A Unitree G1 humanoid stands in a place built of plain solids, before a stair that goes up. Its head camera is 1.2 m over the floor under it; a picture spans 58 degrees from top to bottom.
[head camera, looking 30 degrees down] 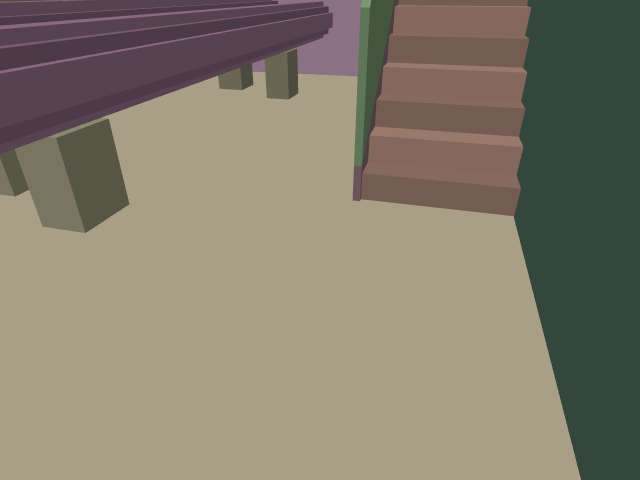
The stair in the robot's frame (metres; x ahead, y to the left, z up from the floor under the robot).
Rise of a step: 0.18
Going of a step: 0.22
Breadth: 0.95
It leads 15 degrees to the right of straight ahead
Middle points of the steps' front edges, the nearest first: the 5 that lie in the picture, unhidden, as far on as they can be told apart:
2.49 -0.73 0.18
2.71 -0.79 0.37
2.92 -0.85 0.55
3.14 -0.90 0.73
3.35 -0.96 0.91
